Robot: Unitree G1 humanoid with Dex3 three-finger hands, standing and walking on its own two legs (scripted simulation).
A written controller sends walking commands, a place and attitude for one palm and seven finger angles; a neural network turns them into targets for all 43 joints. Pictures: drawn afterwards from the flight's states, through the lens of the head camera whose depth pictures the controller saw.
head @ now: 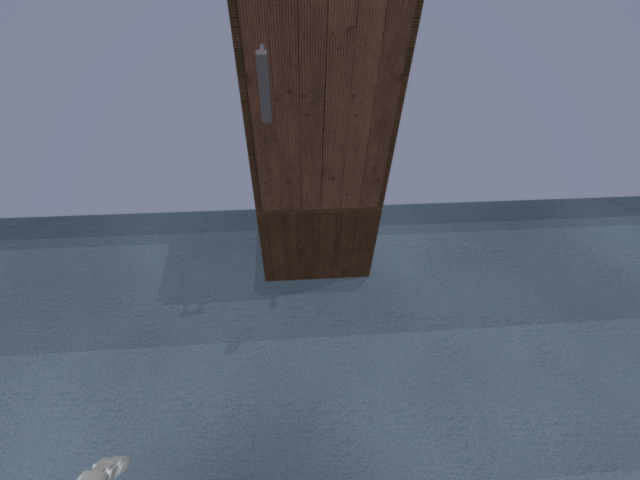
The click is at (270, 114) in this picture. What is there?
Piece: cupboard door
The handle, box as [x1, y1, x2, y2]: [255, 44, 271, 122]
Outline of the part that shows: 260,44 260,47 258,50 256,50 255,55 262,122 271,122 267,53 264,49 264,45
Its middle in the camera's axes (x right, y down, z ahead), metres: -0.13 -0.35 +0.87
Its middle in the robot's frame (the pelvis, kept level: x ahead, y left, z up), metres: +0.89 +0.17 +0.06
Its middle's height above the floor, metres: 0.83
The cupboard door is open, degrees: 0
